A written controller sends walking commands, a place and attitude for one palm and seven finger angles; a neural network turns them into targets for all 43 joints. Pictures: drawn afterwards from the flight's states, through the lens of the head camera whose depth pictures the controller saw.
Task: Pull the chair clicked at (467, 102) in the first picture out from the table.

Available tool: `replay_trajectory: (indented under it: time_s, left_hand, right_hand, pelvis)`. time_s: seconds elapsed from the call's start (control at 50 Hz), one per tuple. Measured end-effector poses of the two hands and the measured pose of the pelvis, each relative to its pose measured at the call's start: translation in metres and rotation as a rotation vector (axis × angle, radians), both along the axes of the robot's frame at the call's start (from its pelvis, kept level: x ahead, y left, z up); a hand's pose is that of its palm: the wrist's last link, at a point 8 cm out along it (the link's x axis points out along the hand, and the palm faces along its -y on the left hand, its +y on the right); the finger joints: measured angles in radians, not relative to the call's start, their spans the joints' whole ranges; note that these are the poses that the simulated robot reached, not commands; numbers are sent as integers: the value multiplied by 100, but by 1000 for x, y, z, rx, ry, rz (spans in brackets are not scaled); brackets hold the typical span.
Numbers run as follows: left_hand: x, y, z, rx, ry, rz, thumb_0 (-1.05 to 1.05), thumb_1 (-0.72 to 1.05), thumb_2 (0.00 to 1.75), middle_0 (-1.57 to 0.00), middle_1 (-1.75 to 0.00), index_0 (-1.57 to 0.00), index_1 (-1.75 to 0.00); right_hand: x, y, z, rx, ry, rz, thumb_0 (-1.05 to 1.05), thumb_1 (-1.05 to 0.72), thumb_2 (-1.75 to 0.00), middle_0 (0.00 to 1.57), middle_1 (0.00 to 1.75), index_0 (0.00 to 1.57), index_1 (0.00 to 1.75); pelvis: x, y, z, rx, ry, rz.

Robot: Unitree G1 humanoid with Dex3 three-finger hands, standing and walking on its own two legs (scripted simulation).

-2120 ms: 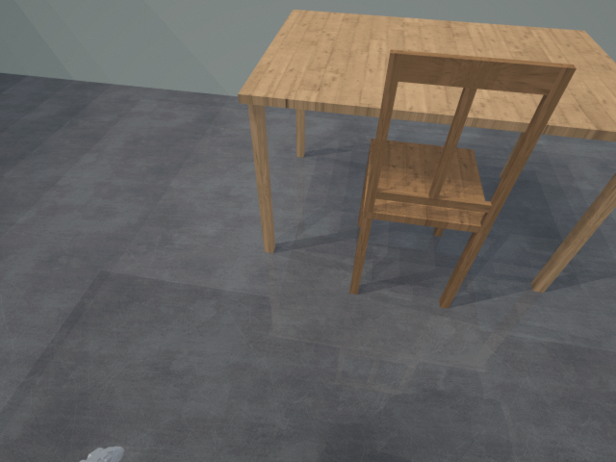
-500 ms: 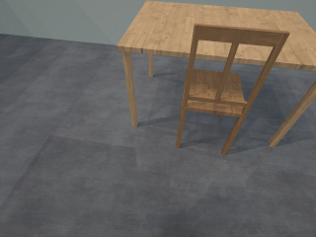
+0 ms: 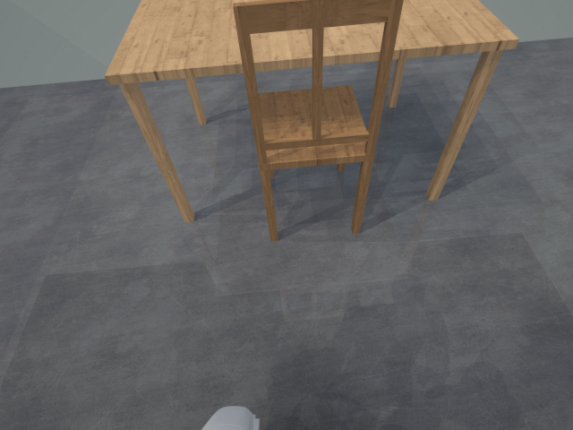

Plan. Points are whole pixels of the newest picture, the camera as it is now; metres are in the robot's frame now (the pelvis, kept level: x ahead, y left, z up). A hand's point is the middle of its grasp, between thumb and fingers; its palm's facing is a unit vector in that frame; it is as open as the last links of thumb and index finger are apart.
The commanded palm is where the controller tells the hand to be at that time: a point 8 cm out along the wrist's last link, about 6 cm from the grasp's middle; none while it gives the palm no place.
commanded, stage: walk to a spot facing it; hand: left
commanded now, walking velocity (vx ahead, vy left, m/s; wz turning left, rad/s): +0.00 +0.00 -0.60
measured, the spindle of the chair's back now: (317, 89) +0.93 +0.01 -0.06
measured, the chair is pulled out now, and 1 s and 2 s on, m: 0.00 0.00 0.00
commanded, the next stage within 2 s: none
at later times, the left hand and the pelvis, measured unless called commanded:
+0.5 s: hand out of the picture +0.08 +0.23 -0.15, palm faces -0.19 -0.95 -0.26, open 7.4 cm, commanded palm none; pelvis -0.01 +0.03 +0.01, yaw -17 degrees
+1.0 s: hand (238, 401) +0.18 +0.11 -0.15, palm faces -0.60 -0.76 -0.24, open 7.4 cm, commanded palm none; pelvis -0.03 +0.01 -0.01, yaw -37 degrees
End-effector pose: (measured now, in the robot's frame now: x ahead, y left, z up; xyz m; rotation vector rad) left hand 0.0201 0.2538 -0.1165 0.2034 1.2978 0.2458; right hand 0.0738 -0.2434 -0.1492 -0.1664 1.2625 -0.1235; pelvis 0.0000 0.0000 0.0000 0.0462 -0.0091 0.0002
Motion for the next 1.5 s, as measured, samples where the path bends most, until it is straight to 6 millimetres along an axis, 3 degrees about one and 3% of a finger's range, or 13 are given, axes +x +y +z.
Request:
replay_trajectory:
  time_s: [0.1,0.24,0.46,0.58,0.7,0.82,1.0,1.06,1.16,1.3,1.4,1.5]
  left_hand:
    - [5,-12,9,-12,24,-53,0,90,90,-20,-30,-20,-30]
    - [24,-11,10,-14,2,-113,0,90,90,-20,-30,-20,-30]
    - [58,18,1,-27,-11,-244,0,90,90,-20,-30,-20,-30]
    - [90,40,-13,-45,-29,-330,0,90,90,-20,-30,-20,-30]
    - [120,41,-7,-58,-41,-429,0,90,90,-20,-30,-19,-30]
    - [144,9,-9,-70,-15,-547,0,91,90,-20,-30,-19,-30]
    - [183,-100,-5,-86,-121,-776,0,91,90,-20,-30,-19,-30]
    - [185,-124,5,-93,-172,-788,0,90,90,-20,-30,-19,-30]
    - [173,-139,15,-81,-132,-803,0,90,90,-20,-30,-20,-30]
    - [156,-140,8,-56,16,-799,0,90,90,-20,-30,-20,-30]
    - [150,-137,-2,-38,129,-761,0,90,90,-20,-30,-20,-30]
    - [162,-137,-13,-15,257,-736,0,90,90,-20,-30,-20,-30]
  right_hand:
    - [1,-15,17,-16,-54,-56,1,-91,-90,20,29,20,30]
    - [-4,-27,26,-55,-94,-118,1,-91,-90,20,29,20,30]
    - [-17,-3,44,-87,-175,-218,1,-91,-90,20,29,20,30]
    - [-55,22,50,-132,-176,-294,1,-90,-90,21,29,20,30]
    - [-107,40,54,-142,-96,-389,1,-90,-90,21,30,20,30]
    - [-162,53,44,-116,-40,-521,1,-90,-90,21,30,20,30]
    - [-261,52,1,-24,98,-724,1,-90,-90,21,30,20,30]
    - [-276,45,0,7,149,-745,1,-91,-90,20,29,20,30]
    - [-259,12,18,-6,70,-779,1,-91,-90,20,29,20,30]
    - [-203,-39,28,-49,-59,-801,1,-91,-90,20,29,20,30]
    - [-142,-74,30,-62,-120,-786,1,-91,-90,20,29,20,30]
    - [-60,-112,33,-82,-209,-761,1,-91,-90,20,29,20,30]
  pelvis:
    - [-2,-7,12,13,27,-64]
    - [-4,-4,13,-1,39,-136]
    - [-9,25,12,-19,54,-272]
    - [-13,49,7,-35,48,-340]
    - [-12,56,13,-53,35,-433]
    - [-16,51,12,-54,22,-523]
    - [-32,15,-8,-36,26,-651]
    - [-32,-1,-4,-37,23,-660]
    - [-21,-28,12,-13,22,-722]
    - [9,-59,16,-21,28,-781]
    - [45,-80,11,-37,37,-821]
    - [93,-103,2,-51,45,-865]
